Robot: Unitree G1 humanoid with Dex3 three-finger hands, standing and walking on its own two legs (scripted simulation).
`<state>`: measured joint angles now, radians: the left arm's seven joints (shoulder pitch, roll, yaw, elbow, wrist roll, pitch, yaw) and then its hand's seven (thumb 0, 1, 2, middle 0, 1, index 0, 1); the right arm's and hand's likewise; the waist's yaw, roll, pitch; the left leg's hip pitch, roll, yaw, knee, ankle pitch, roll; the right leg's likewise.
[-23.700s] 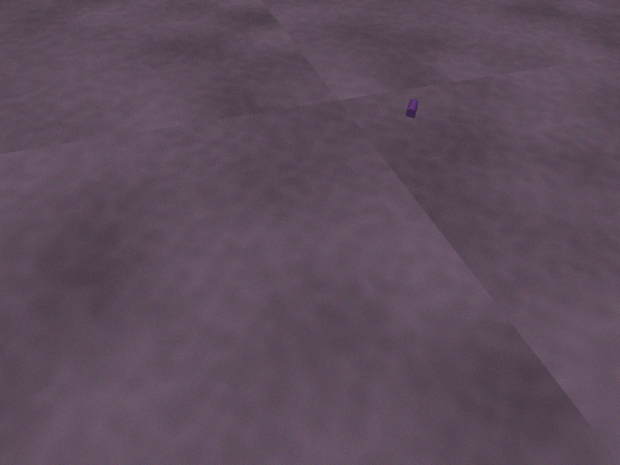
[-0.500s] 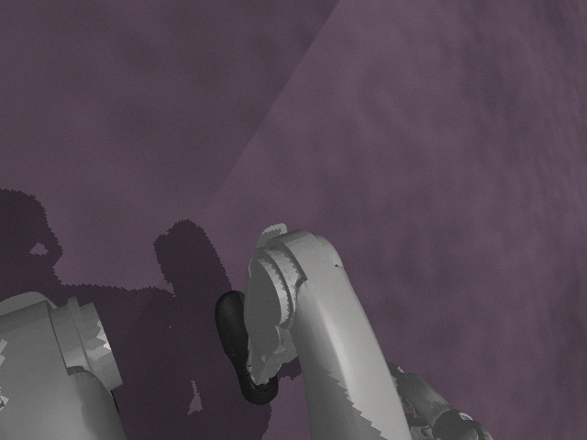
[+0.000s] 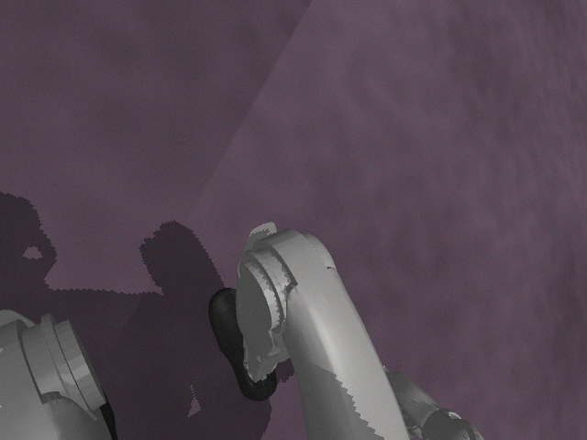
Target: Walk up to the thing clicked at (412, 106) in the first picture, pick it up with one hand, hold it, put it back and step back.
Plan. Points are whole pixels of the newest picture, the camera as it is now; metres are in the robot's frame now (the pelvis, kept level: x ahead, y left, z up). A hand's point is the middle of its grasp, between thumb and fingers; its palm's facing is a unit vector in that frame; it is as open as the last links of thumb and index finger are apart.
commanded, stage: rest palm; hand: left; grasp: from above
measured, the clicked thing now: out of the picture +0.45 +0.38 -0.27
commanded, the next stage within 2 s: none
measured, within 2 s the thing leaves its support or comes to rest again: neither
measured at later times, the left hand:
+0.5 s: hand out of the picture +0.44 +0.37 -0.24, palm faces -0.42 -0.14 -0.89, open 13.8 cm
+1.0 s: hand out of the picture +0.43 +0.37 -0.25, palm faces -0.48 -0.18 -0.86, open 13.4 cm
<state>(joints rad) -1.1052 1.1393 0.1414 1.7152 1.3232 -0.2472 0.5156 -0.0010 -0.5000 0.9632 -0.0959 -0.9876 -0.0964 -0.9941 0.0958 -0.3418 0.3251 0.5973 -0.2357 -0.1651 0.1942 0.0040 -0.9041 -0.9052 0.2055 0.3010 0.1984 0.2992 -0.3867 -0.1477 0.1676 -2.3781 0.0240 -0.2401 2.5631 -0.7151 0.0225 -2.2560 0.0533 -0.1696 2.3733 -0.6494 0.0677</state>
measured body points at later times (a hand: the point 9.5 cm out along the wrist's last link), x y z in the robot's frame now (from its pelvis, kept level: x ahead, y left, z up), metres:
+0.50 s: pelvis +0.00 +0.00 +0.00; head +0.27 +0.16 +0.32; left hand +0.46 +0.37 -0.19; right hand +0.09 -0.25 -0.04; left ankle +0.06 +0.12 -0.27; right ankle +0.12 -0.12 -0.27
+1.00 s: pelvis +0.00 +0.00 +0.00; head +0.28 +0.15 +0.32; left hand +0.46 +0.38 -0.20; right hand +0.07 -0.25 -0.05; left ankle +0.06 +0.12 -0.27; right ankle +0.12 -0.12 -0.27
